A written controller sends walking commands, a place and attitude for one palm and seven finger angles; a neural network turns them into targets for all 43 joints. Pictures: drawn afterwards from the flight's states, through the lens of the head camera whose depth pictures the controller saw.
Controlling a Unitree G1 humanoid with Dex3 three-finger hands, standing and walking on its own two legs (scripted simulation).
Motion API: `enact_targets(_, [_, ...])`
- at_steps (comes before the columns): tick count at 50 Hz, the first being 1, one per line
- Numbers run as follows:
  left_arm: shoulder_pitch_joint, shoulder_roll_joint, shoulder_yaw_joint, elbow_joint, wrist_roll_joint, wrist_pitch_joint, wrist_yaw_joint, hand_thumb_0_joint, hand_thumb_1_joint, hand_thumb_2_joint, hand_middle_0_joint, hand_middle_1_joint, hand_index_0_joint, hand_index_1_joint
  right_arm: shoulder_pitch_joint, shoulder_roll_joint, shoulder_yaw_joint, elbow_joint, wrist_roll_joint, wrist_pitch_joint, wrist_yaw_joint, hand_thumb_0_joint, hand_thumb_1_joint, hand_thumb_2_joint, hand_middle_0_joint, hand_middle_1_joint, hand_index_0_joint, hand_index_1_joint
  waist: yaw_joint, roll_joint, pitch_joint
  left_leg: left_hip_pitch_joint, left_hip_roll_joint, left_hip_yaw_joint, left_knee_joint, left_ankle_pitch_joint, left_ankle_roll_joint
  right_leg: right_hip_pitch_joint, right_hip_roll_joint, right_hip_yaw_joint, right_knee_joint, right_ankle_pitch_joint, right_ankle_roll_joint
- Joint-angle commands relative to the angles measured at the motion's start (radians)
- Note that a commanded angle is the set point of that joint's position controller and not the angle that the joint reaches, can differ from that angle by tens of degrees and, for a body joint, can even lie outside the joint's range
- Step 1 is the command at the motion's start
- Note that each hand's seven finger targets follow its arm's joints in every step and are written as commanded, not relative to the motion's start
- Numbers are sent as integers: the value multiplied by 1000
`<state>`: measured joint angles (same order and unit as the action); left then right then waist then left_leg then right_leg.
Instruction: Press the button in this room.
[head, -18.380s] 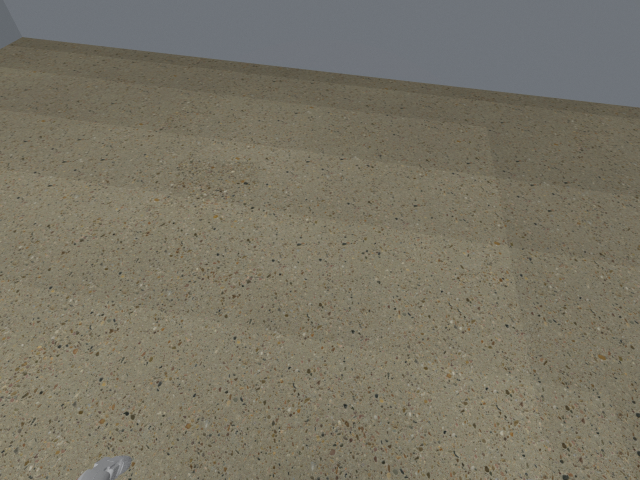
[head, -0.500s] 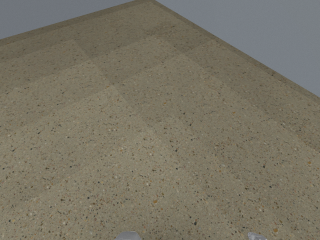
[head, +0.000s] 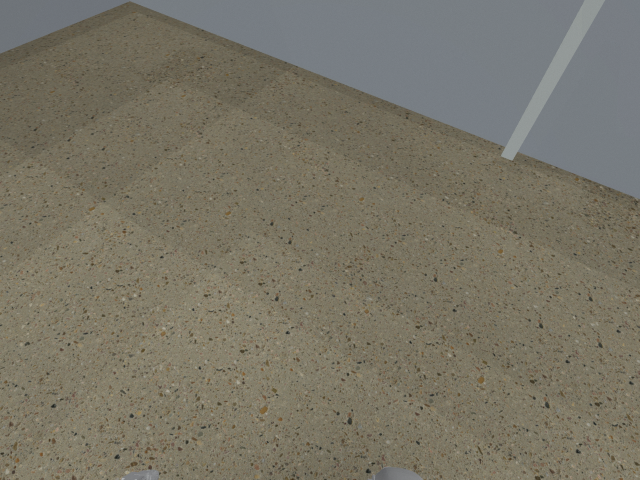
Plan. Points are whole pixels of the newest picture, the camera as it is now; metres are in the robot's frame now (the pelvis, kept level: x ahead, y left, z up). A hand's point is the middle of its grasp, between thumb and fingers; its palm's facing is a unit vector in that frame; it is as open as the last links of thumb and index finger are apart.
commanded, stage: turn or walk to find it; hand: left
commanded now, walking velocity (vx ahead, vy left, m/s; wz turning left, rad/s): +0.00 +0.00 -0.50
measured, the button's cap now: out of the picture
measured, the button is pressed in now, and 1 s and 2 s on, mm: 0 0 0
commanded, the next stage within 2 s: none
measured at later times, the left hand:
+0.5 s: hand out of the picture +0.10 +0.13 -0.15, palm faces -0.16 -0.96 -0.22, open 7.4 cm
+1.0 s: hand (273, 333) +0.36 +0.09 -0.17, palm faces -0.44 -0.87 -0.20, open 7.4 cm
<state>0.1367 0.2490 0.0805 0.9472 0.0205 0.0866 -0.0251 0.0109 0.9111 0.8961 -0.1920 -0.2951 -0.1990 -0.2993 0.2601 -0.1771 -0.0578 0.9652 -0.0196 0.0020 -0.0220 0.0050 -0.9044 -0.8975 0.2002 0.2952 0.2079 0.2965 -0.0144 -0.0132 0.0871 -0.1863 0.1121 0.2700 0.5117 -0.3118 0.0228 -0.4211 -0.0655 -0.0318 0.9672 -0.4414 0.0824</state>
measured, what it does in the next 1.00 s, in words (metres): walks ahead, turning right: right foot, then left foot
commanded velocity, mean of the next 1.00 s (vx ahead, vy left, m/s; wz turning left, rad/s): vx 0.28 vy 0.00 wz -0.46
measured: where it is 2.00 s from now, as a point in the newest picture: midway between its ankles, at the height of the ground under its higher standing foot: (421, 352)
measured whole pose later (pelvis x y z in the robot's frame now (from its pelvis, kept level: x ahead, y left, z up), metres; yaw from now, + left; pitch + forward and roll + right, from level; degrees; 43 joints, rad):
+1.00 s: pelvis +0.20 -0.05 +0.00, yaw -29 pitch +1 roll -1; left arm 0.18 0.24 0.09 0.98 0.03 0.03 -0.04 0.01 0.91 0.90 -0.19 -0.29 -0.20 -0.30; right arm 0.41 -0.15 -0.04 1.05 -0.02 -0.07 -0.02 0.00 -0.91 -0.90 0.20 0.29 0.21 0.30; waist -0.01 -0.02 0.04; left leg 0.01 0.08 0.27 0.35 -0.37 -0.02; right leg -0.66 -0.10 -0.05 1.09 -0.16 0.03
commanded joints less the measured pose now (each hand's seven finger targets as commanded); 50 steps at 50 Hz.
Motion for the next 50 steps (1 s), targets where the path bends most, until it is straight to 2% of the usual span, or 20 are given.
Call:
enact_targets(1, [-53, 27, -4, -103, -2, -41, 3, 0, 900, 900, -200, -300, -200, -300, 46, -211, -55, -34, -8, -11, 0, 0, -900, -900, 200, 300, 200, 300, -32, 221, -107, 127, 271, -178, -91, 533, 112, 2, 16, -60, -184, -24, -33])
enact_targets(4, [48, 61, 4, -76, 0, -61, 10, 0, 900, 900, -200, -300, -200, -300, 30, -211, -53, -33, -1, -8, 5, 0, -900, -900, 200, 300, 200, 300, 30, 131, -153, 39, 233, -84, 87, 464, 19, 235, 26, -73, -500, 240, -65])
enact_targets(5, [119, 149, 18, -56, 8, -76, 21, 0, 900, 900, -200, -300, -200, -300, 54, -169, -44, -43, 8, -3, 11, 0, -900, -900, 200, 300, 200, 300, 62, -72, -192, -159, 175, -38, 276, 231, -49, 445, -119, 102, -595, 437, -116])
enact_targets(6, [182, 250, 37, -39, 5, -83, 37, 0, 900, 900, -200, -300, -200, -300, -11, -91, -17, -100, 5, 5, 15, 0, -900, -900, 200, 300, 200, 300, 95, -325, -173, -411, 25, -58, 515, -313, -99, 485, -345, 428, -599, 824, -217])
enact_targets(7, [189, 243, 34, -36, -12, -73, 46, 0, 900, 900, -200, -300, -200, -300, -42, -122, -19, -107, 10, 25, 0, 0, -900, -900, 200, 300, 200, 300, 98, -231, -184, -395, 19, -204, 611, -341, -85, 419, -362, 371, -588, 865, -288])
enact_targets(9, [69, 196, 36, -70, -8, -66, 54, 0, 900, 900, -200, -300, -200, -300, -46, -120, -23, -95, 6, 40, -2, 0, -900, -900, 200, 300, 200, 300, 56, -217, -100, -428, 24, -257, 680, -226, -84, 314, -276, 339, -639, 566, -278])
enact_targets(12, [-2, 133, 14, -89, -10, -78, 44, 0, 900, 900, -200, -300, -200, -300, 0, -139, -29, -60, -13, 35, 15, 0, -900, -900, 200, 300, 200, 300, 11, -117, -74, -386, 29, -238, 638, -60, -107, 266, -170, 238, -679, 319, -221])
enact_targets(19, [131, 143, 18, -34, -6, -122, 24, 0, 900, 900, -200, -300, -200, -300, -93, -150, -34, -96, -15, 9, 32, 0, -900, -900, 200, 300, 200, 300, 53, -112, -53, -451, 15, -244, 529, -1, -120, 321, -156, 343, -750, 82, -249])
enact_targets(26, [196, 141, 20, 1, 4, -133, 25, 0, 900, 900, -200, -300, -200, -300, -206, -130, -23, -153, -4, -23, 37, 0, -900, -900, 200, 300, 200, 300, 78, -120, -45, -391, -19, -242, 284, -54, -104, 342, -161, 412, -733, 128, -282])
enact_targets(28, [182, 146, 21, 0, 3, -132, 26, 0, 900, 900, -200, -300, -200, -300, -195, -123, -17, -156, 1, -34, 34, 0, -900, -900, 200, 300, 200, 300, 67, -129, -54, -286, -37, -239, 174, -60, -92, 298, -152, 411, -695, 201, -277])
enact_targets(30, [144, 150, 22, -1, -2, -128, 23, 0, 900, 900, -200, -300, -200, -300, -116, -128, -16, -132, 4, -45, 27, 0, -900, -900, 200, 300, 200, 300, 21, -112, -75, -92, -69, -207, 27, 24, -88, 207, -105, 369, -627, 235, -241])
enact_targets(31, [120, 133, 22, -4, -6, -126, 22, 0, 900, 900, -200, -300, -200, -300, -36, -146, -22, -103, 7, -53, 20, 0, -900, -900, 200, 300, 200, 300, -21, -61, -96, 102, -64, -213, -70, 84, -84, 77, -59, 336, -550, 201, -208])
enact_targets(32, [114, 86, 12, -20, -10, -124, 16, 0, 900, 900, -200, -300, -200, -300, 70, -213, -33, -66, 4, -63, 6, 0, -900, -900, 200, 300, 200, 300, -65, 89, -153, 325, 38, -299, -134, 27, -65, -76, 29, 260, -386, 149, -166])
enact_targets(33, [130, 28, -2, -35, -20, -124, 4, 0, 900, 900, -200, -300, -200, -300, 176, -317, -59, -44, -11, -65, 4, 0, -900, -900, 200, 300, 200, 300, -101, 366, -201, 455, 319, -633, -240, -176, 12, -281, 140, 99, -86, -122, -108])
enact_targets(34, [104, 48, 1, -50, -7, -123, 5, 0, 900, 900, -200, -300, -200, -300, 189, -342, -61, -48, -7, -51, 5, 0, -900, -900, 200, 300, 200, 300, -104, 316, -152, 333, 426, -718, -320, -332, 73, -315, 80, 77, 79, -151, -99])
enact_targets(36, [89, 72, 16, -29, 7, -105, -5, 0, 900, 900, -200, -300, -200, -300, 60, -243, -35, -80, -4, -49, 7, 0, -900, -900, 200, 300, 200, 300, -44, 231, -16, 93, 358, -636, -391, -433, 56, -284, 11, 74, 207, -23, -92])
enact_targets(38, [99, 48, 18, -10, 15, -100, -20, 0, 900, 900, -200, -300, -200, -300, 29, -179, -15, -73, -8, -61, 6, 0, -900, -900, 200, 300, 200, 300, -6, 144, 58, 14, 272, -452, -382, -228, 22, -259, -20, 53, 243, 107, -83])
enact_targets(41, [140, 2, 10, 6, 10, -90, -21, 0, 900, 900, -200, -300, -200, -300, 71, -141, -9, -45, 0, -83, 2, 0, -900, -900, 200, 300, 200, 300, 19, 128, 14, 84, 209, -250, -324, 119, -2, -274, -20, 34, 277, 233, -65])
enact_targets(46, [36, -21, 1, -34, 11, -79, -21, 0, 900, 900, -200, -300, -200, -300, 171, -108, -5, 12, 0, -92, -2, 0, -900, -900, 200, 300, 200, 300, 5, 132, 29, 162, 208, -150, -294, 387, 39, -371, -35, -3, 222, 284, -49])
enact_targets(50, [-127, -44, -21, -87, 9, -91, -28, 0, 900, 900, -200, -300, -200, -300, 242, -108, -10, 60, -13, -91, -2, 0, -900, -900, 200, 300, 200, 300, -41, 149, 68, 212, 209, -103, -274, 506, 68, -327, -34, -78, -96, 276, -65])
